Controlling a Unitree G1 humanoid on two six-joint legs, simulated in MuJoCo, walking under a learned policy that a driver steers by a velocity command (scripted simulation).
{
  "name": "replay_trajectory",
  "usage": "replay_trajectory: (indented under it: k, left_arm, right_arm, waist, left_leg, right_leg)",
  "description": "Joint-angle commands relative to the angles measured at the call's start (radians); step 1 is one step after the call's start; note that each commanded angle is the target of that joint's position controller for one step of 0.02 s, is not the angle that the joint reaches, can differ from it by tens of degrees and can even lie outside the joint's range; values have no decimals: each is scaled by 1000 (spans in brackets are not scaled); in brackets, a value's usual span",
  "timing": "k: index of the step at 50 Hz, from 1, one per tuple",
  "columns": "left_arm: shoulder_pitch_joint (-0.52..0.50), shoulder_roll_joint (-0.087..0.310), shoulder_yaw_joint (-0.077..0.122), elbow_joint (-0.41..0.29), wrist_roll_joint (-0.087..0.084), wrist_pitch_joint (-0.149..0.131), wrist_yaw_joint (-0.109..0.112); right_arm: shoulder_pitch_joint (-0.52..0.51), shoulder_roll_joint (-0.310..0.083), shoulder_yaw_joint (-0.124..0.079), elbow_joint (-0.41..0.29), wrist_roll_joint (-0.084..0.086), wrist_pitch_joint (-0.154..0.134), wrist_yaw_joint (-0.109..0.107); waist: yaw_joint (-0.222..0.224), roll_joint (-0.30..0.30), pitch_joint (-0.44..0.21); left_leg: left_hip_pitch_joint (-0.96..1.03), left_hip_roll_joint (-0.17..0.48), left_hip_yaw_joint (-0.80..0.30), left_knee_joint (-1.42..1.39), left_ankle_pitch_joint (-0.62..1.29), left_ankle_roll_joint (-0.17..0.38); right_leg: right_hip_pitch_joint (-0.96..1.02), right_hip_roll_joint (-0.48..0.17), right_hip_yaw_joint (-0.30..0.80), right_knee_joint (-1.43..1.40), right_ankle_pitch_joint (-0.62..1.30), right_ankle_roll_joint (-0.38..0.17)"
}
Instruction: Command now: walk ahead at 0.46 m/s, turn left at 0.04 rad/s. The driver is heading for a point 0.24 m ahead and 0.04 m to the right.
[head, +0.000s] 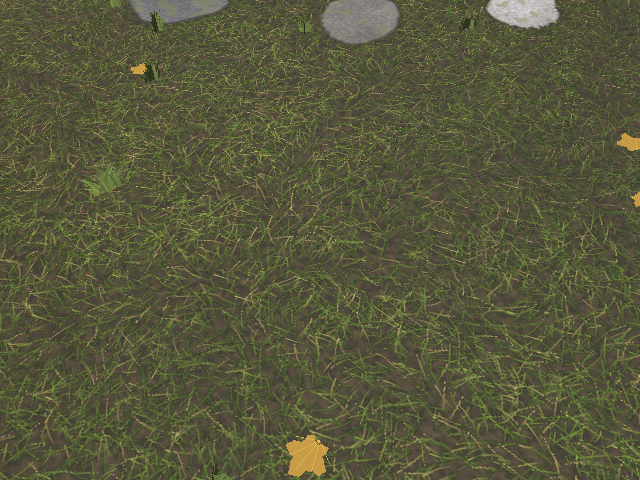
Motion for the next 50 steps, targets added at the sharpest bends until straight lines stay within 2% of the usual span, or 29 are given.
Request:
replay_trajectory:
  k: [1, 3, 6, 8, 9, 10, 11, 12, 13, 14, 15, 16, 17, 19, 21, 23, 25, 26, 27, 28, 29, 30, 32, 35, 40, 50]
  left_arm:
    - [-44, 158, 34, -58, -6, -8, 15]
    - [-7, 164, 34, -39, -8, 0, 22]
    - [36, 165, 31, -8, -14, 17, 28]
    - [17, 174, 34, -2, -17, 27, 32]
    - [-6, 181, 37, -3, -19, 32, 35]
    - [-24, 176, 35, -7, -19, 35, 37]
    - [5, 151, 25, -13, -5, 33, 37]
    - [126, 70, -3, -11, 16, 23, 31]
    - [209, 42, -18, 27, 1, 26, 24]
    - [165, 133, 6, 26, -19, 35, 21]
    - [73, 146, 12, 2, -29, 51, 27]
    - [16, 136, 14, -8, -20, 70, 39]
    - [4, 132, 18, -11, -8, 92, 52]
    - [40, 91, 10, 5, -1, 115, 67]
    - [48, 71, 5, 18, 3, 117, 72]
    - [39, 72, 5, 26, 5, 118, 70]
    - [25, 71, 6, 32, 19, 120, 64]
    - [8, 83, 7, 23, 32, 120, 63]
    - [-14, 118, 10, 5, 34, 120, 66]
    - [-51, 177, 26, 14, 18, 118, 68]
    - [-71, 128, 18, 15, 15, 108, 64]
    - [-78, 98, 10, 24, 20, 98, 63]
    - [-87, 87, 8, 32, 15, 79, 59]
    - [-47, 88, 8, 57, 6, 68, 60]
    - [-34, 84, 7, 79, 3, 73, 62]
    - [-35, 64, 3, 117, 1, 86, 62]
  right_arm:
    - [-41, -27, -2, -61, -6, -12, 3]
    - [-106, -11, 5, -76, -8, -21, 10]
    - [-156, -21, 4, -95, -4, -26, 21]
    - [-148, -52, -5, -100, -9, -30, 29]
    - [-107, -71, -12, -88, -14, -32, 30]
    - [-19, -95, -24, -56, -22, -35, 27]
    - [65, -158, -41, -34, -31, -39, 20]
    - [133, -206, -44, -29, -57, -30, 11]
    - [158, -129, -23, -15, -33, -12, 13]
    - [131, -98, -13, -18, -10, 1, 21]
    - [50, -87, -9, -29, -5, 8, 20]
    - [-27, -70, 0, -38, -11, 11, 19]
    - [-86, -62, 3, -43, -20, 13, 15]
    - [-141, -78, -5, -38, -39, 21, 10]
    - [-138, -70, -5, -22, -39, 21, 4]
    - [-138, -66, -3, -7, -27, 26, -2]
    - [-132, -50, 4, 10, -14, 35, -5]
    - [-104, -28, 12, 29, -14, 37, -5]
    - [-84, -24, 14, 40, -17, 39, -5]
    - [-42, -27, 7, 43, -13, 42, -8]
    - [-61, -42, 5, 52, -19, 44, -14]
    - [-57, -45, 2, 56, -16, 46, -18]
    - [-39, -43, 1, 78, -17, 51, -23]
    - [-34, -29, 2, 103, -14, 48, -19]
    - [-34, -31, 0, 139, -7, 52, -19]
    - [-31, -41, -2, 198, -2, 72, -32]
  waist:
    - [-22, -100, 25]
    - [3, -102, 24]
    - [17, -122, 4]
    - [-7, -138, -15]
    - [-38, -141, -36]
    - [-81, -128, -79]
    - [-99, -59, -161]
    - [-65, 120, -313]
    - [-66, 225, -453]
    - [-81, 130, -404]
    - [-69, 72, -279]
    - [-50, 30, -180]
    - [-20, 43, -139]
    - [14, 101, -106]
    - [13, 101, -130]
    - [14, 85, -138]
    - [22, 69, -104]
    - [17, 46, -67]
    - [-4, 1, -11]
    - [-64, -134, 33]
    - [-48, -152, 55]
    - [-55, -166, 55]
    - [-56, -147, 42]
    - [-41, -95, 0]
    - [-31, -53, -33]
    - [-36, -40, -15]
  left_leg:
    - [9, 2, 14, -192, 173, -16]
    - [93, -42, 51, -318, 270, -18]
    - [135, -76, 43, -404, 306, -4]
    - [165, -84, 24, -451, 248, 24]
    - [220, -94, 26, -482, 241, 39]
    - [338, -112, 43, -529, 296, 58]
    - [526, -38, -5, -505, 636, 92]
    - [885, 198, -241, -404, 996, 236]
    - [964, 313, -405, -433, 1008, 352]
    - [863, 262, -380, -482, 764, 326]
    - [738, 220, -319, -530, 553, 280]
    - [590, 182, -268, -582, 406, 249]
    - [459, 157, -231, -629, 288, 223]
    - [289, 97, -145, -688, 188, 205]
    - [270, 80, -105, -696, 149, 205]
    - [262, 74, -97, -699, 5, 190]
    - [217, 40, -83, -695, -233, 136]
    - [196, 15, -80, -690, -336, 88]
    - [192, -19, -63, -647, -369, 45]
    - [267, -85, 7, -621, -289, 15]
    - [369, -93, 23, -570, -201, 2]
    - [414, -91, 25, -546, -148, 9]
    - [428, -84, 22, -528, -81, 26]
    - [437, -79, 24, -514, 31, 32]
    - [469, -76, 29, -487, 153, 30]
    - [497, -72, 28, -478, 197, 24]
  right_leg:
    - [-27, -234, 128, -142, 299, -146]
    - [-37, -207, 71, -109, 421, -121]
    - [46, -233, 78, -39, 469, -103]
    - [105, -259, 108, 30, 477, -82]
    - [121, -259, 113, 83, 497, -66]
    - [116, -224, 100, 179, 536, -42]
    - [46, -160, 63, 337, 425, 2]
    - [-233, -71, 38, 638, -24, 63]
    - [-324, -29, 108, 843, -552, 101]
    - [-363, -68, 162, 907, -569, 105]
    - [-418, -99, 133, 907, -519, 110]
    - [-415, -128, 117, 853, -465, 118]
    - [-349, -155, 121, 782, -409, 123]
    - [-199, -139, 80, 649, -329, 129]
    - [-120, -132, 66, 534, -249, 121]
    - [-52, -125, 53, 416, -125, 107]
    - [25, -105, 30, 289, -34, 83]
    - [33, -127, 58, 231, -17, 64]
    - [-11, -186, 124, 152, -60, 36]
    - [-159, -185, 129, 132, -264, 9]
    - [-259, -166, 128, 83, -370, 17]
    - [-284, -163, 124, 64, -367, 37]
    - [-245, -149, 107, 84, -253, 65]
    - [-165, -140, 92, 129, -107, 63]
    - [-112, -128, 74, 163, 24, 56]
    - [-91, -112, 56, 162, 79, 57]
